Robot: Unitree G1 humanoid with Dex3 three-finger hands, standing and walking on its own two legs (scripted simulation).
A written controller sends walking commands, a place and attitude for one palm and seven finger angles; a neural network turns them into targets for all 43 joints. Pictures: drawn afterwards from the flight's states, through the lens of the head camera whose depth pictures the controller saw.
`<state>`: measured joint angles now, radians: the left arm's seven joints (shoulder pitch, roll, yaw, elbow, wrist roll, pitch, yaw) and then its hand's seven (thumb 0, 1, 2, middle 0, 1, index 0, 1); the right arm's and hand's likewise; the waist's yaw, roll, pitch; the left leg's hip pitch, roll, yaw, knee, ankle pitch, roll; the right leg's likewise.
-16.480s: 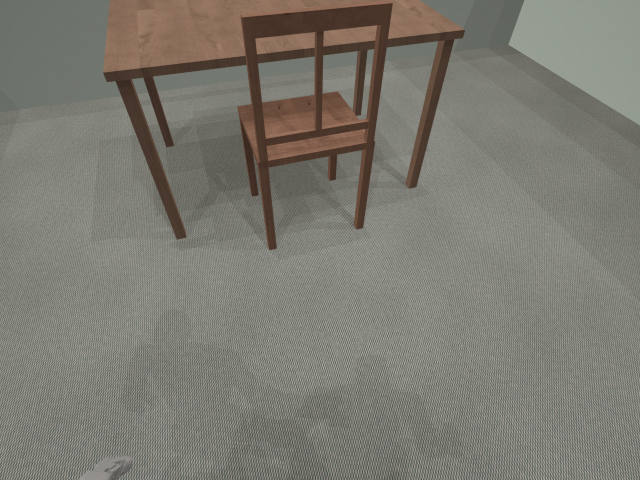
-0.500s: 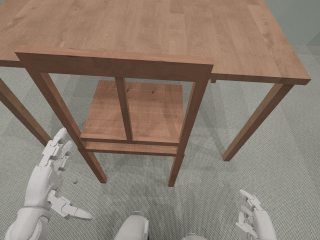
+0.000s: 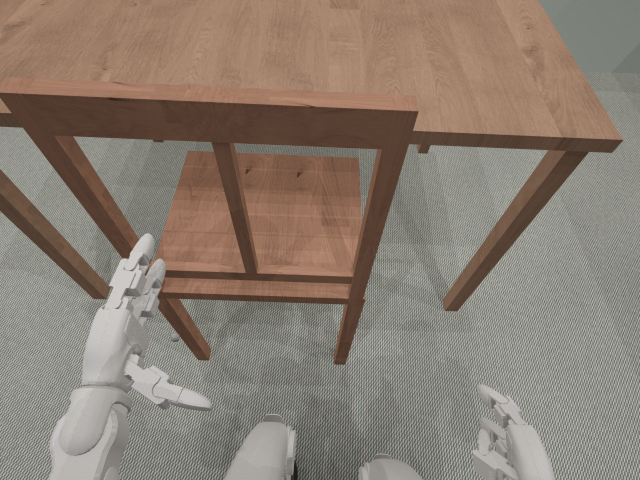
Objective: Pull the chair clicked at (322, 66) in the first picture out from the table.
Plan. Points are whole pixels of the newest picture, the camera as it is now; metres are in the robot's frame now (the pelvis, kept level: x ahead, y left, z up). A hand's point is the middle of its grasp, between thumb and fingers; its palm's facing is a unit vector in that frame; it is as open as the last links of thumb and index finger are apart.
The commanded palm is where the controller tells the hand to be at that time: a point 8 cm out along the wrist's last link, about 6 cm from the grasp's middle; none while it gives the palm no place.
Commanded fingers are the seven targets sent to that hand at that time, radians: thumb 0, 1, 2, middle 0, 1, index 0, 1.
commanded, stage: aim the fingers beside a spindle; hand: left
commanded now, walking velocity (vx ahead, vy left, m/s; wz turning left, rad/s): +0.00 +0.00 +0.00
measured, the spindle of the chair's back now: (240, 217) +0.46 +0.14 +0.01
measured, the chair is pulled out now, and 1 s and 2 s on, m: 0.00 0.00 0.00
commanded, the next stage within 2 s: none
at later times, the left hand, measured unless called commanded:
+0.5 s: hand (210, 327) +0.29 +0.15 +0.02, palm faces +0.01 -1.00 -0.03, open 16.9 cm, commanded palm +0.28 +0.20 +0.02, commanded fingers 0.00 -0.50 0.30 -0.06 -0.08 -0.06 -0.08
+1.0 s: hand (248, 322) +0.31 +0.11 -0.01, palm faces -0.04 -1.00 -0.02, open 16.9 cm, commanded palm +0.29 +0.17 +0.00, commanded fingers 0.00 -0.50 0.30 -0.06 -0.08 -0.06 -0.08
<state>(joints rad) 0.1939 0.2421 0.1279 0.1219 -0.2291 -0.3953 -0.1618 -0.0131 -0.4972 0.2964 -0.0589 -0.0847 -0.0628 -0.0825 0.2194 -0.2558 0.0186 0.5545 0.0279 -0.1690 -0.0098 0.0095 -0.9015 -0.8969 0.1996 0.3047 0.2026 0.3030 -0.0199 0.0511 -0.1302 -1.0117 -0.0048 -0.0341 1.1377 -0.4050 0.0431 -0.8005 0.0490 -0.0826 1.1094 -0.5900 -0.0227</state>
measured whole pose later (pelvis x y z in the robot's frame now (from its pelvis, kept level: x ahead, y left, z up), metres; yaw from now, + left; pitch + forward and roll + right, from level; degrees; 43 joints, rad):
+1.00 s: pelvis +0.00 -0.01 -0.02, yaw -1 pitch +19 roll -4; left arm -0.02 0.14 -0.02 0.32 -0.12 -0.43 -0.01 -0.01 -0.50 0.30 -0.06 -0.08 -0.06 -0.08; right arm 0.20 -0.25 0.01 0.54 0.01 -0.04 0.03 0.01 -0.90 -0.90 0.20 0.30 0.20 0.30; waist -0.01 0.05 -0.15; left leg -1.15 0.00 -0.03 1.25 -0.44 0.04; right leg -0.95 0.05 -0.08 1.24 -0.64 -0.03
